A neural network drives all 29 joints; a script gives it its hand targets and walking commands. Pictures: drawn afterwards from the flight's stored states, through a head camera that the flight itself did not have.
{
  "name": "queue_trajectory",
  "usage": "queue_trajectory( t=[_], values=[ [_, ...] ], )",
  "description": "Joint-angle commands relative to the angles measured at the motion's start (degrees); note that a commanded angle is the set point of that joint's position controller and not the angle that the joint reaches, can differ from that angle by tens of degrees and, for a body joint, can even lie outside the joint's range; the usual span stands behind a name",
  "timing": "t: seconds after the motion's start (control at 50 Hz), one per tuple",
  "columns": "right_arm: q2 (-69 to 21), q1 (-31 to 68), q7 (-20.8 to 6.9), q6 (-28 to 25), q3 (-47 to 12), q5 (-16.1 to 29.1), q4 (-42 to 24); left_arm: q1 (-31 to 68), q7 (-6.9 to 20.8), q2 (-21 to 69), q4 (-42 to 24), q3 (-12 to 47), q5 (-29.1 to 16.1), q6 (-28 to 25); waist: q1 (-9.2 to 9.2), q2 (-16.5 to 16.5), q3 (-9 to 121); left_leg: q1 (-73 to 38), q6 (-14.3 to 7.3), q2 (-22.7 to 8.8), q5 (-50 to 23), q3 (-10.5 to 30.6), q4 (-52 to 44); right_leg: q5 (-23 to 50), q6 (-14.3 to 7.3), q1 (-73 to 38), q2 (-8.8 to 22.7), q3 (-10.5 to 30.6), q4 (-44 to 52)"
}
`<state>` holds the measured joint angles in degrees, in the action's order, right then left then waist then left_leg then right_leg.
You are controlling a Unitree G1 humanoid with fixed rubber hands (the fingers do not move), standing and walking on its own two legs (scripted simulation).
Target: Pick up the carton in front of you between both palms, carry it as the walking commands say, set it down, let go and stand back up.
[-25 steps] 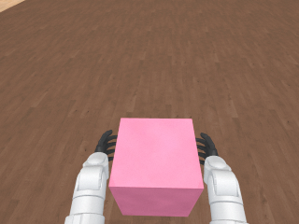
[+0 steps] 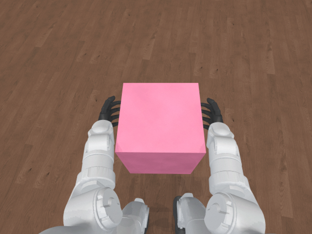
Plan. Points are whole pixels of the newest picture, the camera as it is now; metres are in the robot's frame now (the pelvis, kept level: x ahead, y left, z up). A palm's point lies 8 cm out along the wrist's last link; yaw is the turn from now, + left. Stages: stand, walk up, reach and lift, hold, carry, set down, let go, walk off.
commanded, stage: set down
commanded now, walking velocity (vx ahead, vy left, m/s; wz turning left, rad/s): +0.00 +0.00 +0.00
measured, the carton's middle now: (160, 133) +0.38 +0.02 -0.10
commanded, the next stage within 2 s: none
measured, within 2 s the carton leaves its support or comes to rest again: rests again in 1.92 s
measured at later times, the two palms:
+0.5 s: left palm (124, 127) +0.44 +0.16 -0.20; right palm (204, 132) +0.43 -0.14 -0.21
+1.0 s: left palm (135, 133) +0.48 +0.14 -0.36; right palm (199, 136) +0.47 -0.16 -0.37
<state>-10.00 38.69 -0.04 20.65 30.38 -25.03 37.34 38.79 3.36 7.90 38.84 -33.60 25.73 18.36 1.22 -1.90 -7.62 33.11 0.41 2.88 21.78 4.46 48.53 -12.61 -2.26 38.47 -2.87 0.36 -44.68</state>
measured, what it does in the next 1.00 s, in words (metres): lowers itself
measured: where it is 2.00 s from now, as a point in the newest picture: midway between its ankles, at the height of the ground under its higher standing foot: (160, 231)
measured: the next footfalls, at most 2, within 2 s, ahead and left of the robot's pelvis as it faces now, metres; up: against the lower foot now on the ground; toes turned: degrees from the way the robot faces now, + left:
none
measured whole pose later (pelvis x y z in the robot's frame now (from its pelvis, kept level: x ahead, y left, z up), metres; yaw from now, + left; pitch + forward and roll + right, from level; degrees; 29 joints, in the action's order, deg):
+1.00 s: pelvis -0.03 +0.01 -0.25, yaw +3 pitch +46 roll +4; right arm 5.3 64.9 2.8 16.5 22.7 -10.6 41.0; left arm 64.6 -5.6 -0.6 40.9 -26.4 7.9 13.9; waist -1.3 -2.4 1.5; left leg 115.3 0.7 6.4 36.3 -0.9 105.5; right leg -24.0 -0.6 122.7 -1.8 2.0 -100.8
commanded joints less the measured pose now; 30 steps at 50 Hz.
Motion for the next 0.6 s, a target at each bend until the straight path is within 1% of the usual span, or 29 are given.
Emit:
queue_trajectory(
  t=[0.0,0.06,0.1,0.16,0.2,0.22,0.26,0.32,0.36,0.42,0.48,0.58],
  values=[
    [-34.9,23.5,-5.0,-7.5,-19.4,6.8,2.2,24.5,7.4,35.1,2.6,20.2,-7.7,-6.9,-0.53,2.1,29.2,21.0,-2.1,4.0,-4.3,-0.4,-3.2,7.0,1.2,-21.1,-2.1,6.5,-2.0],
    [-40.2,26.4,-4.9,-12.4,-28.0,10.7,1.2,26.5,8.1,39.6,2.1,27.6,-11.5,-11.6,0.34,1.8,42.2,28.3,-1.3,4.9,-7.1,-1.1,1.8,15.6,1.5,-21.9,-2.2,7.0,-8.8],
    [-44.0,28.7,-4.6,-14.5,-34.7,13.8,-1.8,28.3,8.1,42.0,0.4,33.0,-14.7,-13.7,1.03,2.0,53.8,32.3,-0.6,5.4,-9.9,-1.6,5.3,21.9,1.6,-24.2,-2.2,7.4,-13.5],
    [-45.3,32.2,-4.3,-15.1,-43.0,17.4,-8.5,30.8,7.1,44.0,-5.1,41.0,-19.5,-14.2,0.83,2.9,70.8,34.2,0.5,6.0,-14.6,-1.7,10.4,29.4,1.5,-25.5,-2.6,7.3,-20.0],
    [-45.0,31.9,-4.4,-14.3,-45.9,18.8,-10.5,31.0,6.3,45.1,-7.0,44.1,-21.8,-13.3,-0.02,3.6,76.0,36.4,1.1,6.3,-15.6,-1.6,13.0,30.6,1.5,-22.8,-3.1,6.5,-22.7],
    [-44.9,31.4,-4.5,-13.6,-46.4,19.0,-10.6,30.8,6.1,45.4,-7.0,44.8,-22.3,-12.7,-0.42,3.7,76.0,37.7,1.3,6.4,-15.1,-1.5,14.0,29.5,1.6,-19.9,-3.3,6.0,-23.7],
    [-44.5,31.0,-5.2,-12.1,-45.8,18.8,-9.2,31.0,6.0,46.4,-5.7,44.7,-22.5,-11.1,-1.16,3.5,72.9,39.6,1.4,6.5,-12.6,-1.4,15.7,23.7,1.9,-11.7,-3.9,4.7,-24.8],
    [-44.0,31.6,-6.7,-9.9,-42.5,17.8,-5.6,31.9,6.3,48.5,-2.5,42.3,-21.3,-8.5,-1.77,2.6,65.6,40.9,1.3,6.5,-8.3,-1.4,17.6,13.0,2.1,2.4,-4.5,2.7,-25.7],
    [-43.5,32.8,-7.7,-8.8,-40.1,16.9,-3.3,32.7,6.4,49.3,-0.2,40.0,-20.3,-7.2,-1.94,2.2,62.2,43.1,1.3,6.5,-6.5,-1.4,18.6,9.4,2.0,8.5,-4.8,1.9,-26.7],
    [-42.7,35.1,-8.8,-8.0,-36.8,15.8,-0.5,34.5,6.2,49.3,2.1,36.8,-19.0,-6.2,-2.05,1.7,60.3,46.3,1.3,6.7,-5.8,-1.5,20.7,7.6,1.9,14.9,-4.9,1.3,-29.2],
    [-41.7,37.6,-9.5,-8.0,-34.5,15.3,1.2,37.2,5.6,48.6,2.9,34.9,-18.3,-6.3,-2.11,1.7,61.1,49.1,1.4,7.0,-6.0,-1.8,23.6,7.4,2.0,19.6,-5.0,1.0,-32.1],
    [-40.1,42.3,-9.4,-8.4,-33.5,16.1,1.9,42.4,4.3,47.1,2.5,34.7,-19.0,-6.9,-2.35,2.0,65.6,53.0,1.6,7.8,-6.2,-2.7,29.0,8.0,2.5,24.2,-5.3,0.5,-37.2]
  ],
)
